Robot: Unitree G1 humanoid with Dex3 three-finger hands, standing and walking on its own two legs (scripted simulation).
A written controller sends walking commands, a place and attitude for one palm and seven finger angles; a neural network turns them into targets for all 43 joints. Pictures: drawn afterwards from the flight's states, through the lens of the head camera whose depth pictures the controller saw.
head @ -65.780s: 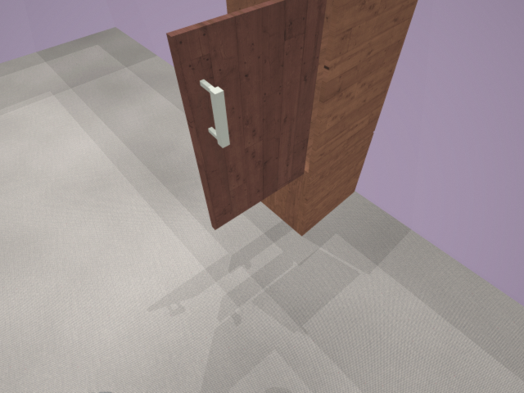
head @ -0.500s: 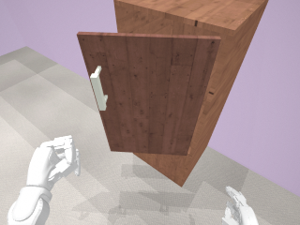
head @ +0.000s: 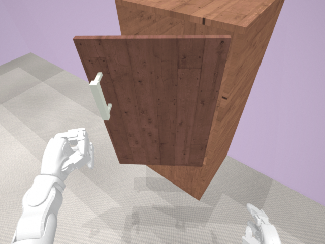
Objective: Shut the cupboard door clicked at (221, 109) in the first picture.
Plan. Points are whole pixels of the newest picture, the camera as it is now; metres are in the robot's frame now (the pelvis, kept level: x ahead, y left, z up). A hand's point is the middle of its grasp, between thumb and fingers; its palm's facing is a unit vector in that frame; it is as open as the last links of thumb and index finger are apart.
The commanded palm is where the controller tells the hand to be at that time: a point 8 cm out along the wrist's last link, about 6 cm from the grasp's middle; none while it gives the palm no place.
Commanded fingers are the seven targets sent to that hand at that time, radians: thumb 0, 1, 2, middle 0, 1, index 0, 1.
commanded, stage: bring the fist close to the handle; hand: left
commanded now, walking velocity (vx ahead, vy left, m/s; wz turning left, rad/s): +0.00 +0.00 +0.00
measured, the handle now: (102, 97) +0.48 +0.21 +0.11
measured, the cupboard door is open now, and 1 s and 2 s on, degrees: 33 33 21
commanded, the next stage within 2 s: push the door shut along its arc in 1.08 s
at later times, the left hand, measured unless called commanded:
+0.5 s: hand (98, 130) +0.36 +0.19 +0.11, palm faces +0.03 -1.00 -0.02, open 3.1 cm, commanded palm +0.33 +0.24 +0.11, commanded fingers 0.00 0.90 0.90 -1.30 -1.50 -1.30 -1.50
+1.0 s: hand (100, 120) +0.39 +0.20 +0.10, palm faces +0.04 -1.00 -0.01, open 3.1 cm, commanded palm +0.36 +0.24 +0.11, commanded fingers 0.00 0.90 0.90 -1.30 -1.50 -1.30 -1.50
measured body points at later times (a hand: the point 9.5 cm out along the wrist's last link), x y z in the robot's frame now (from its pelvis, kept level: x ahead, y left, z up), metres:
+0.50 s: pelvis +0.01 +0.01 +0.00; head +0.03 +0.00 +0.45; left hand +0.35 +0.24 +0.11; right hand +0.16 -0.24 -0.09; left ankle +0.04 +0.12 -0.72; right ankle -0.02 -0.08 -0.72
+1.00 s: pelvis +0.01 +0.02 +0.00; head +0.03 +0.01 +0.45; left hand +0.39 +0.25 +0.10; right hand +0.11 -0.24 -0.11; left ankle +0.04 +0.12 -0.72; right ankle -0.02 -0.08 -0.72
